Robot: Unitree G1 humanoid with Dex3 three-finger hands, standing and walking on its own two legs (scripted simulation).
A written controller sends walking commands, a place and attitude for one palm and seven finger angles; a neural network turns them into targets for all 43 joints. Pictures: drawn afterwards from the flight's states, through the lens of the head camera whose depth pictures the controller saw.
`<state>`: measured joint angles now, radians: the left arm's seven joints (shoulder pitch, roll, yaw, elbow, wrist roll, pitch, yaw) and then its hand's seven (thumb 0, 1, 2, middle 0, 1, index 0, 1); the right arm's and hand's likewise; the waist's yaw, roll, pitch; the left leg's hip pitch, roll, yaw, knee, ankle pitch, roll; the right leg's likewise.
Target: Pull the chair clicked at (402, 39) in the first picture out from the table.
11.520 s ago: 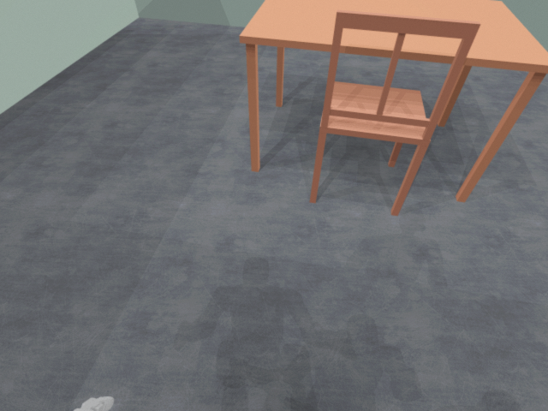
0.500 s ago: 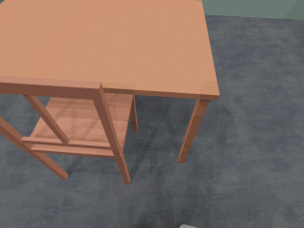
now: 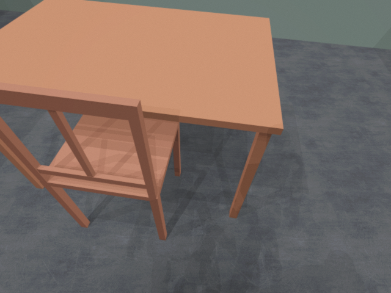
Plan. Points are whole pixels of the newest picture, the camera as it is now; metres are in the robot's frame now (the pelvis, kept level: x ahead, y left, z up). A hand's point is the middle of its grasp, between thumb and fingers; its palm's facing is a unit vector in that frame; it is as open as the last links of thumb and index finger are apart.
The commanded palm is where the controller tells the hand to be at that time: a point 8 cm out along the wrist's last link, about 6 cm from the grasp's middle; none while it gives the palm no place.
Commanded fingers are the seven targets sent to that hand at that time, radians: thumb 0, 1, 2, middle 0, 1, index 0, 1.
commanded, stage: come to a stop and stand still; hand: left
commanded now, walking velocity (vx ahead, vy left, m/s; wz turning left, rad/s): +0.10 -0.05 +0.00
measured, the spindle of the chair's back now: (75, 146) +0.47 +0.40 -0.07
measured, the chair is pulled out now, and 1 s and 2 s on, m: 0.00 0.00 0.00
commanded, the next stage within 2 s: look again from close up in 0.26 s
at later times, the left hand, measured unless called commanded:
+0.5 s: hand out of the picture +0.03 +0.16 -0.17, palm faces -0.02 -0.97 -0.24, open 7.3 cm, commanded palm none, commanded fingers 0.00 0.90 0.90 -0.20 -0.30 -0.20 -0.30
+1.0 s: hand out of the picture -0.02 +0.15 -0.17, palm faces +0.05 -0.98 -0.17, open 7.4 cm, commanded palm none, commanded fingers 0.00 0.90 0.90 -0.20 -0.30 -0.20 -0.30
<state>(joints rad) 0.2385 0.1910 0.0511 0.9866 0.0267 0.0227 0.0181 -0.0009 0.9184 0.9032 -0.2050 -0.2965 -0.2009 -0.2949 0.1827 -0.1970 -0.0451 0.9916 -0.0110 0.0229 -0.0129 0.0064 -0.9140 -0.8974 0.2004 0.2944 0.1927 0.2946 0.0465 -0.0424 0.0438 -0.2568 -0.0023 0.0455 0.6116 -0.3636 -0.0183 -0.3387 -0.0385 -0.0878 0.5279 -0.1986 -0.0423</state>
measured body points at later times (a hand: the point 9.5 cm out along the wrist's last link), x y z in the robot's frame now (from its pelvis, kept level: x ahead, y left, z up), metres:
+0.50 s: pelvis +0.01 -0.02 +0.00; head +0.04 -0.04 +0.45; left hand +0.03 +0.21 -0.15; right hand -0.02 -0.23 -0.17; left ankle -0.01 +0.11 -0.73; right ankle +0.00 -0.10 -0.74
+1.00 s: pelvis +0.00 -0.01 +0.01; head -0.02 -0.02 +0.46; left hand -0.02 +0.20 -0.15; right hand +0.00 -0.23 -0.16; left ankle +0.00 +0.09 -0.74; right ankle +0.00 -0.10 -0.74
